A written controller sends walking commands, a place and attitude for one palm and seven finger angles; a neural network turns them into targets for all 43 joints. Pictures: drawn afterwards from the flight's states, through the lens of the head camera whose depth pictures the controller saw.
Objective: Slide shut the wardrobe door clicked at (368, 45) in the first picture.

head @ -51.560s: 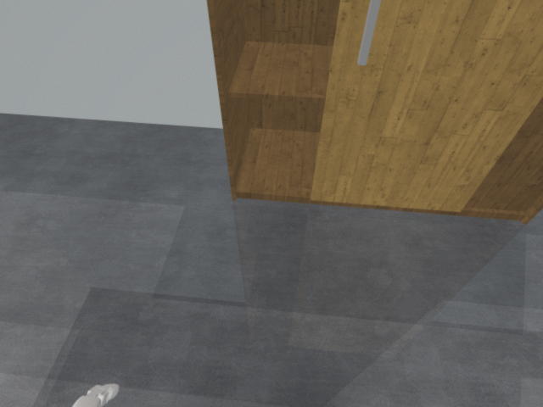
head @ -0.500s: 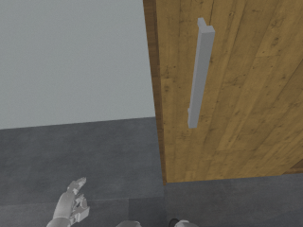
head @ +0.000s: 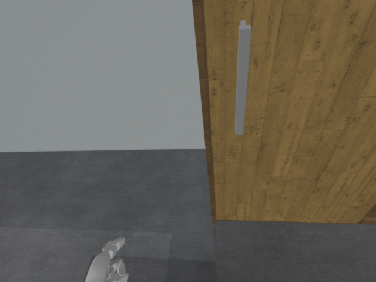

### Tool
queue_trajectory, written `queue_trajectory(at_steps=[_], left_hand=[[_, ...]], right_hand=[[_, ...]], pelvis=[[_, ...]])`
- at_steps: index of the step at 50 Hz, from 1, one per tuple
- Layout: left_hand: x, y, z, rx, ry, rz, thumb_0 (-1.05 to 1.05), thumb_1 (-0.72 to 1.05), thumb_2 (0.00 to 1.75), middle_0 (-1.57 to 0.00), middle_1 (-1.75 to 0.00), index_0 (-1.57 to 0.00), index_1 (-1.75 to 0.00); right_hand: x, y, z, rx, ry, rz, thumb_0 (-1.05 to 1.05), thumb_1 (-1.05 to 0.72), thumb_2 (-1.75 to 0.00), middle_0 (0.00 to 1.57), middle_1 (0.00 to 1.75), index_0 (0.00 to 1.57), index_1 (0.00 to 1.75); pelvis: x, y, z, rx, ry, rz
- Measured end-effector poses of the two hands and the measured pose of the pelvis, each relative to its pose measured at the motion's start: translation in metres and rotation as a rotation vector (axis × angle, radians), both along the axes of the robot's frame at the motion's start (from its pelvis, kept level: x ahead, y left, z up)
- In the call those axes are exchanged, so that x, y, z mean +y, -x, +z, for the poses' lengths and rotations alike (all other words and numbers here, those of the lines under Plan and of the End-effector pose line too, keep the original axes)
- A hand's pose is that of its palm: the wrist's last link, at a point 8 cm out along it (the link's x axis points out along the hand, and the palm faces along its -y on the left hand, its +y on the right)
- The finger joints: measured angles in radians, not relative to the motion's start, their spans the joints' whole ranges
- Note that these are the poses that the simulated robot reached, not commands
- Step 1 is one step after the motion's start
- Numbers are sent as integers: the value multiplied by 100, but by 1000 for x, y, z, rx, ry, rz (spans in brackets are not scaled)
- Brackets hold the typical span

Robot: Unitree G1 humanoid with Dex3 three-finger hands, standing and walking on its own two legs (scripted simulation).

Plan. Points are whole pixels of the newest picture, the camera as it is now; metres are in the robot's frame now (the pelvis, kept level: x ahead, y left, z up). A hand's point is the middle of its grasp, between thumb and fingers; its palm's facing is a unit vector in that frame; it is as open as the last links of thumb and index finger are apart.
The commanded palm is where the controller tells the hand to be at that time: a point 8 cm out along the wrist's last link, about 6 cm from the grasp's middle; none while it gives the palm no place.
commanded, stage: stop stepping back and stand still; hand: right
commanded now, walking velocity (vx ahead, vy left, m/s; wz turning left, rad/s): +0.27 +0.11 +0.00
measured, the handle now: (240, 84) +0.57 -0.10 +0.14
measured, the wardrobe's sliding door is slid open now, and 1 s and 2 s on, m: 0.00 0.00 0.00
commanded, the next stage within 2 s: let the arm hang, fingers relaxed in 0.96 s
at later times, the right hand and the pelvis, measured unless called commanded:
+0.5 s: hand out of the picture +0.10 -0.33 +0.19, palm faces +0.44 +0.79 -0.42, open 7.4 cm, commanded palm +0.05 -0.37 +0.18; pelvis -0.09 -0.06 +0.01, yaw -1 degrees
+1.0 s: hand out of the picture +0.10 -0.37 +0.17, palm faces +0.44 +0.73 -0.52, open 7.4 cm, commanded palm +0.04 -0.40 +0.18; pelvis -0.09 -0.09 +0.00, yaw -2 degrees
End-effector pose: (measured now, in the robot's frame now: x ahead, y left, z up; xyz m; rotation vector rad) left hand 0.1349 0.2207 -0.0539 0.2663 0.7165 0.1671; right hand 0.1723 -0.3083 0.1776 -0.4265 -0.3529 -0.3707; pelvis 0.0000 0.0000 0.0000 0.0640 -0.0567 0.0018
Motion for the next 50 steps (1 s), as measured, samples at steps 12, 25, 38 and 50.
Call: queue_trajectory(at_steps=[12, 25, 38, 50], left_hand=[[-8, 64, -6, 68, -71, 15, 1, 91, 90, -21, -30, -20, -30], [-80, 99, -5, 27, 69, -17, 1, 91, 90, -20, -30, -20, -30], [-79, 75, -26, 30, -23, -43, 1, 91, 90, -21, -30, -20, -30], [-102, 64, -21, 15, 66, -88, 1, 91, 90, -20, -30, -20, -30]], right_hand=[[-51, 84, 2, -73, -21, -136, 1, -88, -90, 21, 30, 21, 31], [-64, 114, 24, 1, 110, -24, 1, -89, -90, 21, 30, 21, 31], [-92, 124, -13, -17, -12, -129, 1, -89, -90, 21, 30, 20, 31], [-94, 117, 17, 82, 197, -69, 1, -88, -90, 21, 30, 21, 31]], pelvis=[[-30, 55, -3, 44, 38, -5], [-65, 86, 9, 4, -5, -16], [-87, 94, -19, -1, 35, -43], [-92, 89, -4, 28, 31, -44]])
